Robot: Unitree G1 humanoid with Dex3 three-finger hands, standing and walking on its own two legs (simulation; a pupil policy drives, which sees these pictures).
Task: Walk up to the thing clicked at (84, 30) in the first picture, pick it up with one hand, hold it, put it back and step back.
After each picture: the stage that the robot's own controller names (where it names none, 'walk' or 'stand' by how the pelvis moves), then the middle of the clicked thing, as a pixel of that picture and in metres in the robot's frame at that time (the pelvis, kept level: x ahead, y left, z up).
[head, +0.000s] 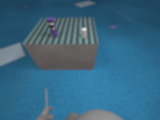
stand; (84, 33) +1.05 +0.17 -0.11
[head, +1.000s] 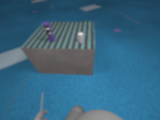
walk; (80, 37) +0.96 +0.24 -0.09
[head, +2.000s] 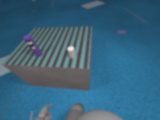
walk; (71, 52) +0.64 +0.27 -0.09
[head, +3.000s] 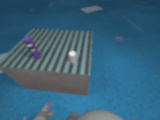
stand; (72, 57) +0.60 +0.23 -0.11
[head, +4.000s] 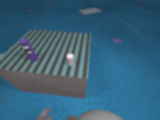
stand; (70, 60) +0.57 +0.24 -0.11
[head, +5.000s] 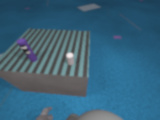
stand; (70, 59) +0.56 +0.24 -0.11
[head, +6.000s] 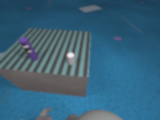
stand; (71, 58) +0.58 +0.23 -0.11
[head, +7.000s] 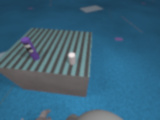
stand; (72, 58) +0.58 +0.22 -0.11
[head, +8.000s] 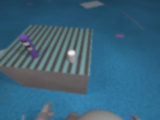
rise first; (72, 56) +0.58 +0.22 -0.11
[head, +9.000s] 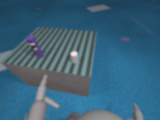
rise first; (74, 57) +0.58 +0.23 -0.11
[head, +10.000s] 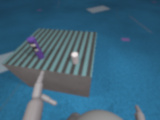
go down; (75, 58) +0.58 +0.23 -0.11
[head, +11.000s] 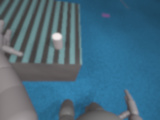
go down; (57, 41) +0.58 +0.23 -0.04
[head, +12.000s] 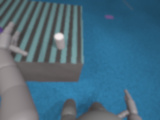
approach; (60, 41) +0.59 +0.23 -0.03
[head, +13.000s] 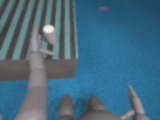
close in; (50, 35) +0.60 +0.24 +0.00
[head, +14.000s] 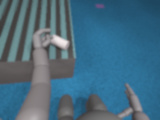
close; (59, 42) +0.56 +0.16 -0.02
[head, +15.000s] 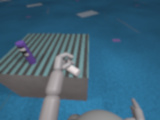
lift; (73, 70) +0.47 +0.18 -0.09
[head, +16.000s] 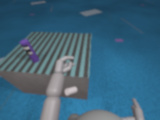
close; (71, 90) +0.35 +0.21 -0.31
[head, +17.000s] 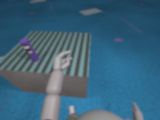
stand; (71, 111) +0.24 +0.22 -0.73
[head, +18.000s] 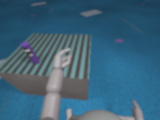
stand; (69, 114) +0.21 +0.26 -0.74
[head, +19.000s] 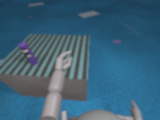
stand; (64, 116) +0.19 +0.31 -0.74
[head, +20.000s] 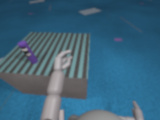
stand; (61, 115) +0.18 +0.35 -0.74
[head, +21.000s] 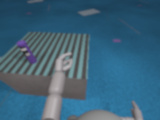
stand; (57, 116) +0.16 +0.38 -0.74
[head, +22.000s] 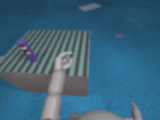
stand; (57, 113) +0.16 +0.41 -0.73
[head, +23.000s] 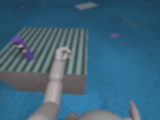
crouch; (52, 113) +0.16 +0.43 -0.73
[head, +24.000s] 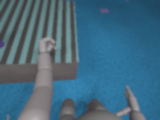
lower; (42, 102) +0.16 +0.45 -0.68
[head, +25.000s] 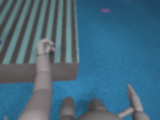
lower; (39, 104) +0.15 +0.46 -0.65
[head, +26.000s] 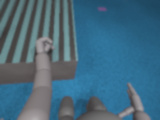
lower; (37, 105) +0.15 +0.47 -0.64
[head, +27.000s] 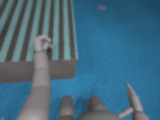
lower; (36, 104) +0.15 +0.47 -0.64
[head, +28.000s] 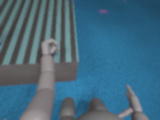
loosen; (38, 106) +0.14 +0.47 -0.65
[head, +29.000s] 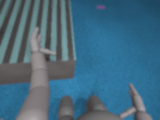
withdraw; (36, 105) +0.15 +0.48 -0.64
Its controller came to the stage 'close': yes
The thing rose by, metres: 0.01
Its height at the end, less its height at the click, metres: -0.64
